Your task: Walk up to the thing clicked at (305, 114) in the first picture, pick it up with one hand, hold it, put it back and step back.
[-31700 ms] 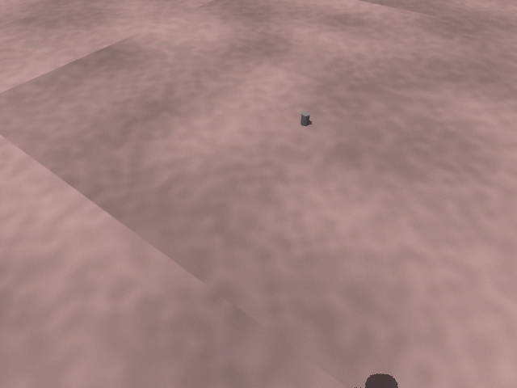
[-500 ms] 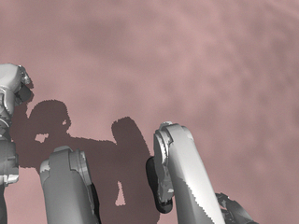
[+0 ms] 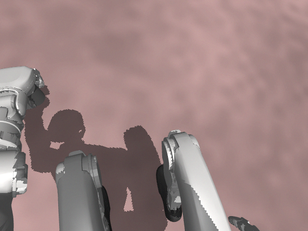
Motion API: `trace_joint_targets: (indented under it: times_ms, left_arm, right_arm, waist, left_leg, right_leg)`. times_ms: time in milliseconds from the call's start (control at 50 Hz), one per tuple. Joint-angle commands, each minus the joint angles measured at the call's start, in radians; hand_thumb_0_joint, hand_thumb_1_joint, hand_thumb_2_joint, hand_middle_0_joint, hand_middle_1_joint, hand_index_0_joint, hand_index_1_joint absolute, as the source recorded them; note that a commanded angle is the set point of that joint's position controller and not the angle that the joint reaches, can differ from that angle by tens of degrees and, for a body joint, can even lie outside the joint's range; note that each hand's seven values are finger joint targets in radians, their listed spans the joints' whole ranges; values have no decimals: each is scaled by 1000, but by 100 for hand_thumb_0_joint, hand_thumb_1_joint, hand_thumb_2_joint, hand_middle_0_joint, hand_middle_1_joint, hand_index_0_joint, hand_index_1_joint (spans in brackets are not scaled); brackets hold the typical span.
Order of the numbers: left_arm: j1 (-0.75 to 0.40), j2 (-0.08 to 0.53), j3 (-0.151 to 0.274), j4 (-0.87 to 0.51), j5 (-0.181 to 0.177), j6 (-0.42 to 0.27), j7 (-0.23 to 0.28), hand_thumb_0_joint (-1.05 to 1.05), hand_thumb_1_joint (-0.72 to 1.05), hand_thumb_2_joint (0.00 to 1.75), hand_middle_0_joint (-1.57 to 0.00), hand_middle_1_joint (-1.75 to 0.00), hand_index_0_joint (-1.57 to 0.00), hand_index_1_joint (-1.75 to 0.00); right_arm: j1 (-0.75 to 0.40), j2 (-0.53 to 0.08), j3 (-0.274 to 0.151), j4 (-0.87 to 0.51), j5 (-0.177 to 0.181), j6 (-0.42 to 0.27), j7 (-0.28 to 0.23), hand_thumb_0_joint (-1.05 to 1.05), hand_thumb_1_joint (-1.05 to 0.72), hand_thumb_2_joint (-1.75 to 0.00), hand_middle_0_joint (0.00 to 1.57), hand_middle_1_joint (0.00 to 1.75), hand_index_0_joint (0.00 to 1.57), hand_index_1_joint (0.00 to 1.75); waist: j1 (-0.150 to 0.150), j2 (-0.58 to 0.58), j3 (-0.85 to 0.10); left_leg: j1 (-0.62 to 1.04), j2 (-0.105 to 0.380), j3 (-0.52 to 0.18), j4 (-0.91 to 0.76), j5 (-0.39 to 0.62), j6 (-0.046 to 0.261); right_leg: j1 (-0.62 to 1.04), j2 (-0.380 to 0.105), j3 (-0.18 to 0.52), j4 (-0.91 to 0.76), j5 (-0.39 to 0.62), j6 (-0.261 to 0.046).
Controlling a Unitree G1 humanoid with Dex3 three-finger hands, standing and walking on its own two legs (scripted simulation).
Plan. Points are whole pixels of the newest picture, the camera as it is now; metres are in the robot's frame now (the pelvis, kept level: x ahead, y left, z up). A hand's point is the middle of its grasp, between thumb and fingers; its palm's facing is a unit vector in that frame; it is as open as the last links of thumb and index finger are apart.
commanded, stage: lift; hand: left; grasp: from above
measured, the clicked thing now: (30, 93) +0.51 +0.27 -0.15
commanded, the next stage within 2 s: hold in 1.42 s
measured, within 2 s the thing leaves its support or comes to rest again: neither
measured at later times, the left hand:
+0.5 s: hand out of the picture +0.42 +0.28 +0.03, palm faces -0.42 -0.08 -0.91, open 7.7 cm
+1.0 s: hand out of the picture +0.36 +0.26 +0.22, palm faces -0.43 -0.10 -0.90, open 7.7 cm
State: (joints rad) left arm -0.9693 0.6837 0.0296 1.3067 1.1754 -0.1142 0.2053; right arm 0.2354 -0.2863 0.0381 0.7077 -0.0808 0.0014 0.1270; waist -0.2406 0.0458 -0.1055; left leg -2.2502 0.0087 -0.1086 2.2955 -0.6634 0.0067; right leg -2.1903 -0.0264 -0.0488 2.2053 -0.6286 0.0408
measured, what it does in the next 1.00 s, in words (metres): rises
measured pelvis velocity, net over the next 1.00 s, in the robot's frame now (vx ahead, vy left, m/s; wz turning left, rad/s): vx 0.03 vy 0.00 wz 0.07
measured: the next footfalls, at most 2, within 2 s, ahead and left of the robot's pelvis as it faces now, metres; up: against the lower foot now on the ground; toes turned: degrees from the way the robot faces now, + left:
none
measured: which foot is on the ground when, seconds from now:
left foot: down 0.00-1.00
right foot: down 0.00-1.00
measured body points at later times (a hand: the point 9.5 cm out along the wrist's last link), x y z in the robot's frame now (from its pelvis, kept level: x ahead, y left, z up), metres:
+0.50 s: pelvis +0.00 +0.00 +0.12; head +0.17 +0.04 +0.53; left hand +0.44 +0.28 +0.08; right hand +0.12 -0.27 +0.00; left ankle +0.08 +0.12 -0.33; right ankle +0.11 -0.13 -0.33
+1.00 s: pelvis +0.03 +0.00 +0.30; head +0.11 +0.01 +0.74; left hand +0.38 +0.26 +0.27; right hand +0.15 -0.25 +0.17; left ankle +0.08 +0.12 -0.33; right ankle +0.11 -0.13 -0.33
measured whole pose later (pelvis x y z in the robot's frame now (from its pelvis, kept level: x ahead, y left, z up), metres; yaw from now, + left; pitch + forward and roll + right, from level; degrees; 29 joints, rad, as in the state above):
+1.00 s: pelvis +0.03 +0.00 +0.30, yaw +4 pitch +17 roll -2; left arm -0.41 0.43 -0.17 0.85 0.99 0.01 0.13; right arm 0.22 -0.24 -0.02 0.74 0.04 0.01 -0.06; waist -0.07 0.05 -0.15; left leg -1.07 0.04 -0.01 1.27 -0.50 0.00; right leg -1.06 -0.02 -0.02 1.22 -0.46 0.03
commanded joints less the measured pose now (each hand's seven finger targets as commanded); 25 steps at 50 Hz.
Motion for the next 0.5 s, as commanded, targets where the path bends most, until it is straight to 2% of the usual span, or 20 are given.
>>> trace_joint_targets:
  times_ms: [0,40,80,120,180,220,240,280,340,360,400,440,480]
  left_arm:
    - [-311,243,23,-235,-24,4,-5,0,63,55,-98,-62,-102,-58]
    - [-298,253,25,-305,-34,-1,-18,0,62,54,-97,-64,-101,-60]
    - [-254,220,17,-334,-52,1,-31,0,61,55,-95,-66,-99,-61]
    - [-247,222,18,-398,-63,5,-42,0,60,58,-95,-66,-99,-62]
    - [-186,180,-1,-422,-87,13,-55,0,58,58,-93,-67,-97,-63]
    - [-161,162,-14,-462,-101,18,-69,0,61,56,-94,-68,-98,-63]
    - [-163,181,-4,-507,-106,19,-72,0,59,54,-93,-67,-97,-62]
    - [-126,175,-2,-546,-114,27,-73,0,60,54,-93,-68,-97,-63]
    - [-76,117,-32,-589,-131,44,-81,0,64,55,-96,-67,-101,-62]
    - [-66,139,-15,-595,-134,52,-79,0,62,55,-95,-66,-100,-62]
    - [-53,144,-10,-634,-136,63,-75,0,63,55,-95,-67,-99,-62]
    - [7,96,-32,-626,-148,78,-80,0,63,58,-97,-66,-100,-62]
    - [26,102,-34,-655,-151,89,-84,0,63,55,-96,-67,-100,-62]
  right_arm:
    - [182,-239,-98,-38,16,10,-28,0,-92,-91,20,30,20,30]
    - [175,-234,-103,-52,23,16,-32,0,-92,-91,20,30,20,30]
    - [165,-228,-106,-62,31,19,-35,0,-92,-91,20,30,20,30]
    - [160,-225,-111,-66,42,23,-43,0,-92,-91,20,30,20,30]
    - [149,-212,-116,-80,49,27,-52,0,-92,-91,20,30,20,30]
    - [132,-206,-122,-89,53,28,-61,0,-92,-91,20,30,20,30]
    - [124,-206,-125,-92,58,29,-67,0,-92,-91,20,30,20,30]
    - [115,-200,-130,-102,63,32,-74,0,-92,-91,20,30,20,30]
    - [100,-183,-132,-101,71,33,-87,0,-92,-91,20,30,20,30]
    - [101,-184,-131,-99,75,35,-93,0,-92,-91,20,30,20,30]
    - [85,-177,-133,-101,78,39,-102,0,-92,-91,20,30,20,30]
    - [62,-168,-133,-104,83,39,-110,0,-91,-91,20,30,20,30]
    - [48,-161,-133,-106,88,40,-122,0,-91,-91,20,30,20,30]
  waist:
    - [16,240,-667]
    - [31,236,-714]
    - [34,227,-705]
    - [48,238,-728]
    - [53,183,-696]
    - [56,197,-686]
    - [68,201,-701]
    - [79,190,-736]
    - [80,187,-726]
    - [87,166,-715]
    - [93,169,-715]
    - [97,141,-683]
    - [106,141,-678]
  left_leg:
    - [530,-27,63,-331,101,21]
    - [570,-25,62,-354,92,22]
    - [589,-23,53,-385,98,21]
    - [626,-22,44,-417,103,20]
    - [638,-21,42,-456,75,26]
    - [677,-18,32,-504,46,23]
    - [699,-16,24,-528,32,22]
    - [744,-17,32,-551,61,23]
    - [829,-13,35,-591,139,17]
    - [843,-14,32,-611,142,18]
    - [873,-17,43,-646,150,18]
    - [916,-12,30,-704,130,17]
    - [963,-11,35,-754,123,16]
  right_leg:
    - [361,35,-69,-268,121,-88]
    - [398,37,-65,-287,115,-84]
    - [417,35,-65,-303,124,-82]
    - [430,32,-59,-320,134,-79]
    - [469,37,-53,-374,108,-78]
    - [489,38,-52,-400,92,-76]
    - [505,38,-50,-407,84,-75]
    - [564,38,-44,-440,107,-73]
    - [611,35,-38,-488,166,-71]
    - [633,33,-35,-511,165,-70]
    - [689,31,-23,-560,169,-67]
    - [732,33,-23,-602,155,-65]
    - [788,36,-16,-653,149,-64]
